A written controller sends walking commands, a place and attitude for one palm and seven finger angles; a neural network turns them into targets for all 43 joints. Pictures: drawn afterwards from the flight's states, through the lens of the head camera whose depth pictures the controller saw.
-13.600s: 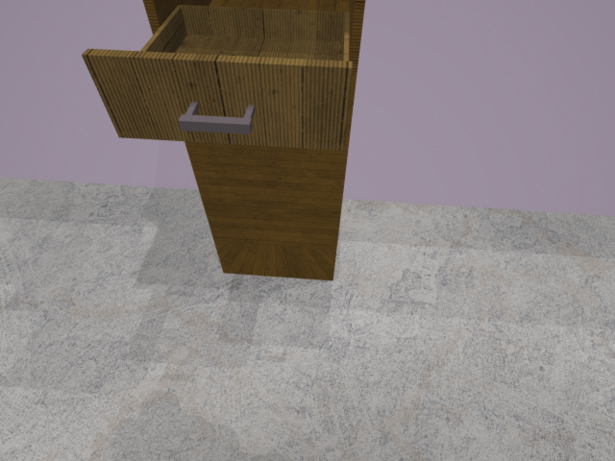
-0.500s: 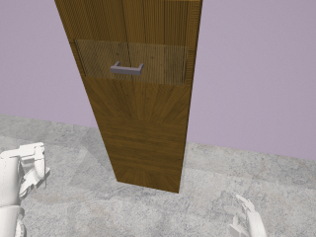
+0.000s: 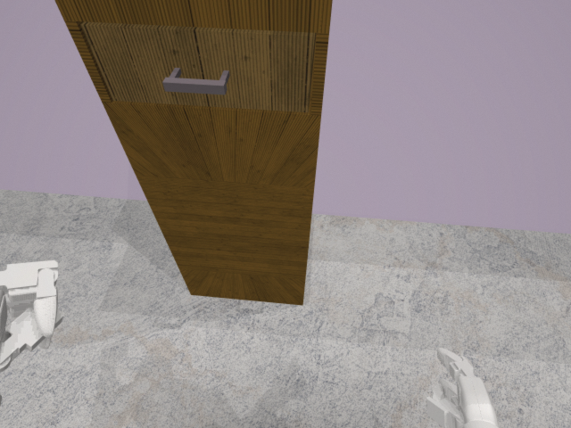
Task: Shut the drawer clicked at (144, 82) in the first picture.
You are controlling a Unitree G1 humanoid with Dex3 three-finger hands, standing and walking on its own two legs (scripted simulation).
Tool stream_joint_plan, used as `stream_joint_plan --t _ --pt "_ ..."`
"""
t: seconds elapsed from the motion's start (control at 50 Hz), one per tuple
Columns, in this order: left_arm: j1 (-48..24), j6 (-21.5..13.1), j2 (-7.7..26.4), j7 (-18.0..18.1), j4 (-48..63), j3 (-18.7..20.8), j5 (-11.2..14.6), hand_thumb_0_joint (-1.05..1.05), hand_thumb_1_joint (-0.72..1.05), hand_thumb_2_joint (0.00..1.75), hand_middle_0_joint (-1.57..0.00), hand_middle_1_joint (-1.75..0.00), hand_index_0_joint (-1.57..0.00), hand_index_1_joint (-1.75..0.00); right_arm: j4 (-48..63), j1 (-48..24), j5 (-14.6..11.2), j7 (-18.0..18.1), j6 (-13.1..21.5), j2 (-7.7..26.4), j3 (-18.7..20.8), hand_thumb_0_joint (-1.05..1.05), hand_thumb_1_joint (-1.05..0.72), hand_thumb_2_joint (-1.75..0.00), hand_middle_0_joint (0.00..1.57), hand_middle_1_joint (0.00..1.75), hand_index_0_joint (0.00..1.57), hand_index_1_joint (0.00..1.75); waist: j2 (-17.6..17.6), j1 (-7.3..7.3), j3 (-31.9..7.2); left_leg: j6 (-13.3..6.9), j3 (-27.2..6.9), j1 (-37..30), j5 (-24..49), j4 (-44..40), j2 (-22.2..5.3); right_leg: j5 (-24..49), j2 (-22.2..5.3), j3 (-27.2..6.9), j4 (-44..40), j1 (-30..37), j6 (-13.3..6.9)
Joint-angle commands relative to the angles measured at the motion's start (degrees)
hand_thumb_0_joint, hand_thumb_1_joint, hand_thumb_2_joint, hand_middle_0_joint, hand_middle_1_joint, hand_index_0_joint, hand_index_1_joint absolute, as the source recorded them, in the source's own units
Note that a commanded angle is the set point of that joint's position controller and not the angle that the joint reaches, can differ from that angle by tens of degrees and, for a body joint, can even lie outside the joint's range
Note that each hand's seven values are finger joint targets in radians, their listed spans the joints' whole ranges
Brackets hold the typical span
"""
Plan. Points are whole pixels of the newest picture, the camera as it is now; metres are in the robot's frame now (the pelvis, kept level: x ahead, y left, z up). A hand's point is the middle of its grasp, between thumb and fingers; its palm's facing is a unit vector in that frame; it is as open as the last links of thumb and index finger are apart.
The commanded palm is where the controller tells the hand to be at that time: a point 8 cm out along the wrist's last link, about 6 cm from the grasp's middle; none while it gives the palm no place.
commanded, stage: step back with the hand held close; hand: left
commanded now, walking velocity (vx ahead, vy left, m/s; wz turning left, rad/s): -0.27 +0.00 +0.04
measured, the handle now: (198, 80) +0.62 +0.20 +0.16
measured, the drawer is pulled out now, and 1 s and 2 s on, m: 0.00 0.00 0.00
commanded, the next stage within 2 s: stop stepping back and stand still in 0.70 s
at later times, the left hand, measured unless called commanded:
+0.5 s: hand out of the picture +0.08 +0.24 +0.18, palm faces +0.45 -0.76 -0.47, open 3.2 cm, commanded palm +0.01 +0.29 +0.18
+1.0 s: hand out of the picture -0.05 +0.26 +0.18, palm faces +0.52 -0.76 -0.39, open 3.2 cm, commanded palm -0.10 +0.30 +0.18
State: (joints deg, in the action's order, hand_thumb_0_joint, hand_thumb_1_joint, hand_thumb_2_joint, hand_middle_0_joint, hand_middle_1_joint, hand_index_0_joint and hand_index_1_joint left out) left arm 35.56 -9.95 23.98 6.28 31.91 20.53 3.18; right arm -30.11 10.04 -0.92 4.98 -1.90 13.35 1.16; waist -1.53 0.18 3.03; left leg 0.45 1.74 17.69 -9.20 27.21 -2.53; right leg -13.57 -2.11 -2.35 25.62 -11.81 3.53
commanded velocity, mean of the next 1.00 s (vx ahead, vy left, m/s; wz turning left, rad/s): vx -0.22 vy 0.01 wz -0.04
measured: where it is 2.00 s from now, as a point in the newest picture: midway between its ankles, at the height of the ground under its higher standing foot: outside the picture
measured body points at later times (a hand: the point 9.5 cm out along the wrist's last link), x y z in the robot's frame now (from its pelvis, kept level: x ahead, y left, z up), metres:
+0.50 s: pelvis -0.09 -0.01 -0.02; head -0.08 +0.00 +0.43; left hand +0.05 +0.28 +0.20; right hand +0.10 -0.22 -0.09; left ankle +0.05 +0.13 -0.73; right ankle +0.00 -0.15 -0.74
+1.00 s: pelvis -0.20 +0.01 -0.01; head -0.21 +0.02 +0.44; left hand -0.08 +0.30 +0.20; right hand -0.02 -0.21 -0.09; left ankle -0.23 +0.13 -0.74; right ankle -0.15 -0.13 -0.74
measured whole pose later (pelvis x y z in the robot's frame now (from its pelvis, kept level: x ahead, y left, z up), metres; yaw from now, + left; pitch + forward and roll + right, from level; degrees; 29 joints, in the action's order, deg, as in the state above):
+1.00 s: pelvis -0.20 +0.01 -0.01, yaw +6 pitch +0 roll +0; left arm 32.8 -14.6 20.3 8.9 33.1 21.0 0.8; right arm -35.4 15.5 1.0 4.4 8.2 12.0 -0.9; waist 1.6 1.9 -2.3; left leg -0.9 0.5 15.1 -19.4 33.1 -1.7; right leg -14.1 -0.4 -2.2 33.4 -19.6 1.3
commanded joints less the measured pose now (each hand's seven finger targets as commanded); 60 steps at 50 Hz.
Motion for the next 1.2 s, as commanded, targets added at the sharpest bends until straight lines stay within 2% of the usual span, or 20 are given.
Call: stream_joint_plan --t 0.0,0.18,0.32,0.38,0.46,0.5,0.56,0.6,0.64,0.72,0.74,0.76,0.78,0.84,0.94,0.98,1.0,1.04,1.1,1.18 --pt "1.27 -5.44 7.88 1.88 11.99 7.80 0.48 0.00 0.90 0.90 -1.40 -1.60 -1.40 -1.60 9.48 -4.90 -0.11 0.41 4.30 6.00 2.17 0.00 -0.90 -0.90 0.20 0.30 0.20 0.30 -3.21 0.22 -9.51 -2.26 -1.10 -3.25 3.84 -4.65 -1.93 8.00 1.28 3.34 -1.58 -0.45 -1.58" --pt "-1.97 -9.37 8.14 3.36 12.02 7.99 -0.59 0.00 0.90 0.90 -1.40 -1.60 -1.40 -1.60 7.92 -3.35 0.30 0.75 8.49 7.01 2.36 0.00 -0.90 -0.90 0.20 0.30 0.20 0.30 -4.00 -0.57 -5.16 -2.43 -4.96 4.70 -20.36 -6.24 -2.16 -14.28 2.15 1.52 -4.05 -6.37 -2.46" --pt "-1.60 -10.67 6.61 3.22 12.47 7.74 -0.92 0.00 0.90 0.90 -1.40 -1.60 -1.40 -1.60 7.26 -3.19 0.35 0.60 11.73 6.76 2.07 0.00 -0.90 -0.90 0.20 0.30 0.20 0.30 -8.57 0.04 -6.68 -4.18 -9.15 13.39 -26.74 -11.84 -5.01 -8.79 5.42 2.40 5.62 2.16 -2.11" --pt "-1.17 -11.16 8.50 3.05 13.20 9.47 -0.83 0.00 0.90 0.90 -1.40 -1.60 -1.40 -1.60 6.73 -3.18 0.58 0.30 12.36 6.32 2.37 0.00 -0.90 -0.90 0.20 0.30 0.20 0.30 -5.67 0.10 -6.84 -3.26 -6.31 10.65 -23.21 -6.80 -2.75 -9.11 4.36 -0.45 1.63 -2.35 -3.30" --pt "-4.86 -11.12 8.33 3.84 12.14 8.16 -0.87 0.00 0.90 0.90 -1.40 -1.60 -1.40 -1.60 3.61 -1.51 1.17 -0.20 11.30 5.00 2.50 0.00 -0.90 -0.90 0.20 0.30 0.20 0.30 8.72 -0.83 -5.93 0.44 -0.84 -6.21 -14.70 16.61 3.46 -20.45 -7.03 -11.06 -12.06 -26.96 -7.67" --pt "-7.42 -10.48 7.12 4.10 11.52 6.49 -1.20 0.00 0.90 0.90 -1.40 -1.60 -1.40 -1.60 2.32 -0.61 1.23 -0.36 10.48 4.84 2.46 0.00 -0.90 -0.90 0.20 0.30 0.20 0.30 10.21 -1.98 -5.02 0.38 -1.96 -9.82 -12.67 16.50 2.76 -18.54 -7.08 -7.95 -9.80 -31.21 -7.50" --pt "-10.42 -11.44 8.37 3.96 14.66 7.43 -0.56 0.00 0.90 0.90 -1.40 -1.60 -1.40 -1.60 4.17 -1.86 1.11 0.62 11.11 6.54 2.11 0.00 -0.90 -0.90 0.20 0.30 0.20 0.30 -4.91 -1.94 -2.95 -3.39 -14.79 1.16 -27.60 -2.34 -5.65 -23.59 1.96 -1.07 6.68 -27.00 -3.19" --pt "-10.31 -11.72 9.54 3.92 16.86 10.62 -0.50 0.00 0.90 0.90 -1.40 -1.60 -1.40 -1.60 4.49 -3.75 2.07 0.73 13.08 6.46 3.10 0.00 -0.90 -0.90 0.20 0.30 0.20 0.30 -19.26 -0.30 -9.56 -9.04 -29.33 23.16 -40.60 -24.02 -17.71 -18.36 10.68 1.94 43.17 -2.46 -2.20" --pt "-7.52 -12.37 9.15 3.26 15.99 10.03 0.33 0.00 0.90 0.90 -1.40 -1.60 -1.40 -1.60 3.06 -2.91 1.71 -1.24 13.99 5.52 4.71 0.00 -0.90 -0.90 0.20 0.30 0.20 0.30 -12.40 0.60 -12.74 -7.23 -16.03 13.36 -23.69 -16.88 -13.91 -18.74 9.80 1.86 47.64 -5.56 -2.81" --pt "-2.73 -10.07 8.59 3.52 13.58 9.05 2.27 0.00 0.90 0.90 -1.40 -1.60 -1.40 -1.60 4.58 -6.42 0.36 -3.08 13.41 3.65 3.46 0.00 -0.90 -0.90 0.20 0.30 0.20 0.30 -15.45 1.07 -8.63 -0.89 -5.09 15.03 -21.92 -10.48 -10.73 -24.37 5.34 4.88 13.10 0.91 -6.50" --pt "-3.52 -10.19 10.01 3.05 13.42 9.42 1.88 0.00 0.90 0.90 -1.40 -1.60 -1.40 -1.60 3.83 -4.88 0.04 -2.97 12.97 2.91 3.41 0.00 -0.90 -0.90 0.20 0.30 0.20 0.30 -5.58 0.68 -7.68 2.55 0.24 10.41 -19.99 3.84 -5.87 -24.14 -1.85 -2.99 -1.26 -5.53 -9.46" --pt "-4.04 -10.53 12.97 2.93 14.22 10.67 0.90 0.00 0.90 0.90 -1.40 -1.60 -1.40 -1.60 3.42 -5.81 0.01 -2.79 12.25 2.13 3.59 0.00 -0.90 -0.90 0.20 0.30 0.20 0.30 12.06 1.31 -2.11 4.77 0.70 4.10 -17.36 32.82 1.84 -31.65 -17.77 -29.90 -19.35 -28.11 -14.18" --pt "-7.43 -10.58 14.55 3.12 16.25 13.01 0.55 0.00 0.90 0.90 -1.40 -1.60 -1.40 -1.60 1.40 -6.55 3.00 -3.17 11.88 3.18 2.86 0.00 -0.90 -0.90 0.20 0.30 0.20 0.30 10.38 1.86 0.88 4.57 -3.25 9.86 -19.89 48.03 4.20 -23.12 -22.38 -31.78 -23.41 -34.00 -16.50" --pt "-9.57 -6.89 8.25 1.80 11.65 7.98 -0.35 0.00 0.90 0.90 -1.40 -1.60 -1.40 -1.60 2.88 -4.32 1.05 -1.40 11.55 2.72 1.58 0.00 -0.90 -0.90 0.20 0.30 0.20 0.30 16.07 -0.67 -0.30 1.63 -4.90 11.60 -12.29 41.78 0.56 -10.35 -12.32 -18.68 -12.52 -20.42 -11.55" --pt "-9.52 -7.79 5.60 3.91 11.34 5.56 -2.50 0.00 0.90 0.90 -1.40 -1.60 -1.40 -1.60 2.66 -0.54 1.99 0.38 13.70 4.43 0.21 0.00 -0.90 -0.90 0.20 0.30 0.20 0.30 1.24 -0.60 -6.65 -2.29 0.45 -6.95 -9.49 -7.18 1.46 -0.43 -5.81 -9.14 -1.18 -6.96 -6.59" --pt "-9.96 -8.86 6.42 3.92 14.18 5.45 -2.30 0.00 0.90 0.90 -1.40 -1.60 -1.40 -1.60 4.82 0.09 1.36 0.09 14.70 6.89 1.36 0.00 -0.90 -0.90 0.20 0.30 0.20 0.30 -8.79 0.30 -9.41 -5.02 -11.13 -12.68 6.75 -8.28 -9.54 1.24 0.88 -2.05 9.62 -8.35 -3.12" --pt "-6.57 -8.75 6.82 3.24 11.61 6.26 -2.00 0.00 0.90 0.90 -1.40 -1.60 -1.40 -1.60 4.95 0.47 0.96 -0.60 14.77 7.59 2.12 0.00 -0.90 -0.90 0.20 0.30 0.20 0.30 -5.01 0.82 -11.24 -5.34 -11.61 -14.54 13.75 -7.39 -11.56 -3.02 2.69 -0.26 13.30 -9.80 -2.72" --pt "-7.25 -8.41 7.76 2.61 15.64 7.47 -0.92 0.00 0.90 0.90 -1.40 -1.60 -1.40 -1.60 3.89 -0.74 1.71 -1.11 14.70 4.32 1.02 0.00 -0.90 -0.90 0.20 0.30 0.20 0.30 -16.22 -1.15 -5.47 -6.68 -18.00 -4.51 -2.32 -16.97 -14.29 -13.00 2.32 1.06 24.03 -11.16 -1.73" --pt "-0.83 -7.58 5.60 3.25 14.60 5.78 -1.85 0.00 0.90 0.90 -1.40 -1.60 -1.40 -1.60 3.67 -1.33 1.21 -2.39 14.75 5.17 1.56 0.00 -0.90 -0.90 0.20 0.30 0.20 0.30 -6.26 -0.52 -3.62 -7.69 -11.47 0.75 -11.73 -14.94 -12.54 -10.35 2.18 3.06 17.88 -6.41 -2.43" --pt "-0.08 -5.81 7.62 3.69 12.74 7.23 -1.87 0.00 0.90 0.90 -1.40 -1.60 -1.40 -1.60 4.46 -3.22 1.15 -1.81 11.83 5.35 1.14 0.00 -0.90 -0.90 0.20 0.30 0.20 0.30 -8.80 -1.09 -3.18 -4.67 -5.85 9.17 -27.96 -11.33 -7.52 -10.47 3.53 6.00 0.40 6.62 -4.74"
